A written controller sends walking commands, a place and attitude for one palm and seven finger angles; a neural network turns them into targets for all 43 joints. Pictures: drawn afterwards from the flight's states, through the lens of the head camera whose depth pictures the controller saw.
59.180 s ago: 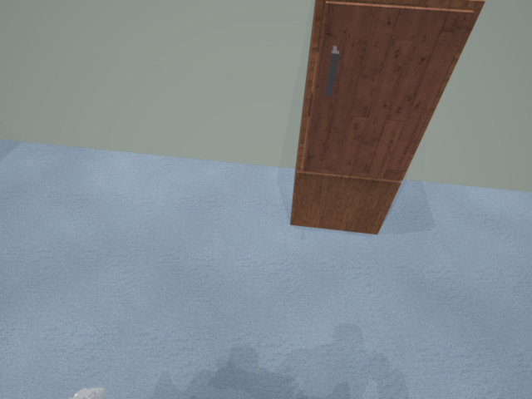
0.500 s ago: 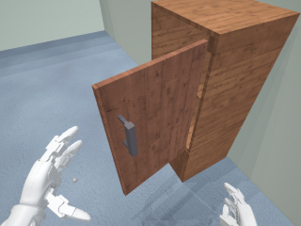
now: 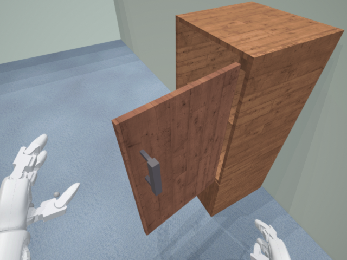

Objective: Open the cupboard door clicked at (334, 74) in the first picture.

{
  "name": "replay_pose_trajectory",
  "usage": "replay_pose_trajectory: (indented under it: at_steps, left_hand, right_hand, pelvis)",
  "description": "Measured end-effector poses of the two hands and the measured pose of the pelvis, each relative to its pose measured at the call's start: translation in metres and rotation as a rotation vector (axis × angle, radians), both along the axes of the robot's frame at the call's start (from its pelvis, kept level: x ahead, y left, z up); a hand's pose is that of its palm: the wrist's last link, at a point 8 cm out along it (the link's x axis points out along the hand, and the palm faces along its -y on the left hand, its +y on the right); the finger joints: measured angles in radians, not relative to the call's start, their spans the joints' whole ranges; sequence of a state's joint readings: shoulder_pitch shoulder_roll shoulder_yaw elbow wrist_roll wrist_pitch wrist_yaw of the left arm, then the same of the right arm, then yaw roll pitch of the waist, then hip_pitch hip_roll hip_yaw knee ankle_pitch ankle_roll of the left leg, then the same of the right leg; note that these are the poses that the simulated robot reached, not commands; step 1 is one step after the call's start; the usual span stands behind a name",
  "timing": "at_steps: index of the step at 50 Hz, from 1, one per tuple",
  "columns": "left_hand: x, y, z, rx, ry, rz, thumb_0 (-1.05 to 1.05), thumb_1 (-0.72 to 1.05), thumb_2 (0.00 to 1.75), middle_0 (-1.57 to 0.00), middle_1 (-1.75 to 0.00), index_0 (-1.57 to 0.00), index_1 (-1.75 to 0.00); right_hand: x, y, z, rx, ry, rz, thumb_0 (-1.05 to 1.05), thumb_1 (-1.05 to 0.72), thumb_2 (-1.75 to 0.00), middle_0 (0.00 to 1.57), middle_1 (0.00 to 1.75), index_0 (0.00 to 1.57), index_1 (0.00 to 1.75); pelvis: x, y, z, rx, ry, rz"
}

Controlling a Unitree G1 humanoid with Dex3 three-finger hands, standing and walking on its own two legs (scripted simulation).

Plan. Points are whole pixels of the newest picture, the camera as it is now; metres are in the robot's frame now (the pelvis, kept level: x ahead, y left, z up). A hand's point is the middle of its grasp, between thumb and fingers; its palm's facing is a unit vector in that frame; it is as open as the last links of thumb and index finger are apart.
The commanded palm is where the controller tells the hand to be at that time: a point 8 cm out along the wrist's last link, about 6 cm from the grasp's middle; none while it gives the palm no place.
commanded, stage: draw the hand back to the body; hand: left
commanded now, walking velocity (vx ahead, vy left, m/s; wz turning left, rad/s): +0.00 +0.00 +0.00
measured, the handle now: (150, 172) +0.31 +0.10 +0.04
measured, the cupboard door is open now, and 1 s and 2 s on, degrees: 100 100 100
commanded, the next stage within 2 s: step back with the hand held close in 0.54 s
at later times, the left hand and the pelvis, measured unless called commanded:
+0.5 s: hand (51, 189) +0.19 +0.24 +0.15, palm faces +0.43 -0.81 -0.39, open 7.5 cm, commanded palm +0.14 +0.28 +0.16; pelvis +0.00 -0.01 +0.00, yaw +0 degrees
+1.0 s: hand (51, 193) +0.18 +0.24 +0.15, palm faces +0.32 -0.80 -0.51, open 7.4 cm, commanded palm +0.12 +0.29 +0.17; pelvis -0.03 -0.01 +0.00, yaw -2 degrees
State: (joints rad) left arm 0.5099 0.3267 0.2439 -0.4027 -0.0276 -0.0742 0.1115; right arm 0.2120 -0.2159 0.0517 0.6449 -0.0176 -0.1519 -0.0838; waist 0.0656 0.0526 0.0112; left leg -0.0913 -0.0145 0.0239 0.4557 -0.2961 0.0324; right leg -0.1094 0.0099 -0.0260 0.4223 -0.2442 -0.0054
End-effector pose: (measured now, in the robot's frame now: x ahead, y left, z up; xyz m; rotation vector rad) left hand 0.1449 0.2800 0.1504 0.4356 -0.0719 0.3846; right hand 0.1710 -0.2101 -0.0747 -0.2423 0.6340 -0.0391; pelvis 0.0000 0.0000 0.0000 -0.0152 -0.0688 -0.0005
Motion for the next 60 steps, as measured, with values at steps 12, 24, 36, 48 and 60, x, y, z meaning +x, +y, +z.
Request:
replay_pose_trajectory:
  at_steps: [12,24,36,48,60]
  left_hand:
    - [0.001,0.014,0.024,0.045,-0.081,0.059,0.01,0.72,0.83,-0.21,-0.30,-0.21,-0.30]
    - [-0.001,0.001,0.015,0.019,-0.048,0.041,0.02,0.87,0.89,-0.21,-0.30,-0.21,-0.30]
    - [-0.005,-0.005,0.026,0.057,-0.081,0.035,0.02,0.89,0.90,-0.22,-0.30,-0.21,-0.30]
    - [0.000,-0.003,0.021,0.136,-0.008,-0.067,0.02,0.89,0.90,-0.22,-0.30,-0.21,-0.30]
    - [-0.044,0.016,0.026,0.180,-0.095,-0.069,0.02,0.89,0.90,-0.22,-0.30,-0.22,-0.30]
  right_hand:
    - [0.008,-0.010,0.004,-0.001,0.009,-0.008,0.01,-0.90,-0.90,0.21,0.30,0.20,0.30]
    - [-0.003,-0.020,0.000,0.002,0.029,-0.025,0.01,-0.90,-0.90,0.21,0.30,0.20,0.30]
    - [-0.010,-0.028,-0.002,0.013,0.028,-0.038,0.01,-0.90,-0.90,0.20,0.30,0.20,0.30]
    - [-0.036,-0.047,0.002,-0.023,0.062,-0.165,0.01,-0.90,-0.90,0.21,0.30,0.20,0.30]
    - [-0.085,-0.033,0.005,-0.067,0.071,-0.176,0.01,-0.90,-0.90,0.20,0.30,0.20,0.30]
  pelvis:
    - [0.001,-0.005,0.003,0.001,-0.014,-0.004]
    - [-0.003,-0.014,0.004,0.003,-0.022,-0.008]
    - [-0.009,-0.020,0.004,0.000,-0.012,-0.007]
    - [-0.028,-0.009,0.003,0.005,0.069,-0.037]
    - [-0.067,0.006,-0.005,0.007,0.062,-0.033]
